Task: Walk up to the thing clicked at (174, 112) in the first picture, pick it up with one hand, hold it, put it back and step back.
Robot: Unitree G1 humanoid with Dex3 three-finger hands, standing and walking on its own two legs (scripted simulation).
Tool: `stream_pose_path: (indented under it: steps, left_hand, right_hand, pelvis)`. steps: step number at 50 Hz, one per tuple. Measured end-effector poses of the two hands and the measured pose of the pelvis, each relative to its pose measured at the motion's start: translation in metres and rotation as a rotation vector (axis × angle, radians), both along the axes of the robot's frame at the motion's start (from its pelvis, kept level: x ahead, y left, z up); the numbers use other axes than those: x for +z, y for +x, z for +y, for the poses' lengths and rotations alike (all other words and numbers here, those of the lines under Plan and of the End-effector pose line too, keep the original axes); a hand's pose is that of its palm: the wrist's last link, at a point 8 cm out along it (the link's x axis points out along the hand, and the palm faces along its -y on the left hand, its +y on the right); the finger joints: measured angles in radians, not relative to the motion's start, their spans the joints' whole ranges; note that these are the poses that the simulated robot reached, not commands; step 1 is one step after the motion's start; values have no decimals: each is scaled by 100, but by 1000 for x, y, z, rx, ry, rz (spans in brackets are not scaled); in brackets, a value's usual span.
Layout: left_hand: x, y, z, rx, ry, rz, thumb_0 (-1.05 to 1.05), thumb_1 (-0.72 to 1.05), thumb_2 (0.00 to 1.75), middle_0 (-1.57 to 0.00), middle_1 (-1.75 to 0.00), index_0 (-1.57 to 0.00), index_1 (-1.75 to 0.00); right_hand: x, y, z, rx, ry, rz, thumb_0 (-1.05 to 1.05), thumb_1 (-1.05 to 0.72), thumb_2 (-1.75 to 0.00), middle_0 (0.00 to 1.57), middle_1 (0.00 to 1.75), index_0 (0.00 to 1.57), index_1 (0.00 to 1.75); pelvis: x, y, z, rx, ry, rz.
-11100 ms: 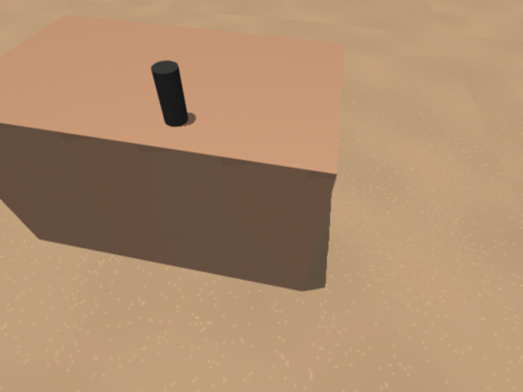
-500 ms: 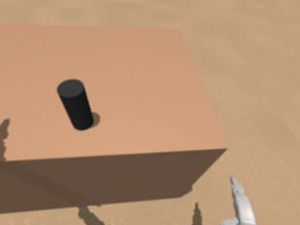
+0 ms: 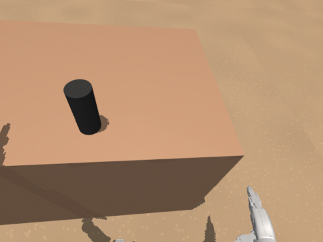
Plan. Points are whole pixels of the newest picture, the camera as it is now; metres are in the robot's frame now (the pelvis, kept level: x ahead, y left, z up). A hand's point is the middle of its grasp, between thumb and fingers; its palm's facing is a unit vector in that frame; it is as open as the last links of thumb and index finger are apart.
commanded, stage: approach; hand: left
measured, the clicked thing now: (84, 109) +0.46 +0.19 +0.04
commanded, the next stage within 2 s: close in in 0.26 s
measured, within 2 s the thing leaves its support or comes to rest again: neither
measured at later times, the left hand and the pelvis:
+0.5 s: hand (55, 124) +0.43 +0.27 +0.01, palm faces +0.09 -0.99 +0.07, open 17.2 cm; pelvis -0.01 +0.00 -0.04, yaw -2 degrees
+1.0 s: hand (79, 121) +0.43 +0.20 +0.01, palm faces +0.12 -0.99 +0.05, open 17.6 cm; pelvis -0.02 -0.01 -0.04, yaw -2 degrees
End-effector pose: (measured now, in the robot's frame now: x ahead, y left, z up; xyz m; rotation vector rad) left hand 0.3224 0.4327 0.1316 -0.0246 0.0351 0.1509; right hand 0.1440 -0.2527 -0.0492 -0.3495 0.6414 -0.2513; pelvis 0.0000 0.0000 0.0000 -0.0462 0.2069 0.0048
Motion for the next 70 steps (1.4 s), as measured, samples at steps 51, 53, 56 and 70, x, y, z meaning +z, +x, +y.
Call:
stream_pose_path:
  steps: [51, 53, 56, 70]
  left_hand:
    - [-121, 85, -179, -34, -25, -5, -2, -56, 2, -4, -1, -5, 0]
    - [-120, 86, -182, -37, -23, -7, -2, -57, 2, -4, -1, -5, 0]
    - [-119, 87, -187, -38, -24, -7, -2, -58, 1, -5, 0, -5, 0]
    - [-122, 87, -194, -14, -15, -2, -2, -59, 4, -28, -13, -27, -13]
  right_hand:
    - [0, -27, -10, 20, 30, -4, -1, 53, -6, 5, 5, 5, 6]
    - [1, -26, -10, 19, 32, -8, -1, 52, -6, 5, 5, 5, 6]
    - [3, -25, -11, 12, 32, -15, -1, 52, -6, 5, 5, 5, 6]
    - [6, -22, -11, -3, 44, -17, -1, 50, -6, 5, 5, 5, 6]
  pelvis:
    - [-41, -15, -9, -35, 1, 96]
    - [-41, -15, -8, -35, 0, 94]
    - [-40, -14, -8, -37, 1, 92]
    - [-39, -11, -6, -42, 6, 86]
